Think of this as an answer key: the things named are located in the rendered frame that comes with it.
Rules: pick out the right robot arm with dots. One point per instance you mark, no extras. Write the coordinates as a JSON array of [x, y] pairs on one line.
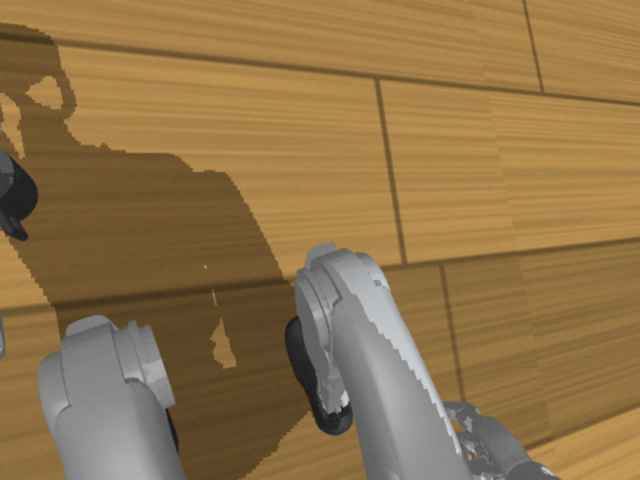
[[531, 470]]

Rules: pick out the right robot hand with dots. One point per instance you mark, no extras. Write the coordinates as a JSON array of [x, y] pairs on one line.
[[496, 447]]

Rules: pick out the right robot foot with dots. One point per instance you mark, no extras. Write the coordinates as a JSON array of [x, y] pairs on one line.
[[332, 424]]

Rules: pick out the mug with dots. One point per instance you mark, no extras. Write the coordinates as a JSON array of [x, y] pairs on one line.
[[18, 196]]

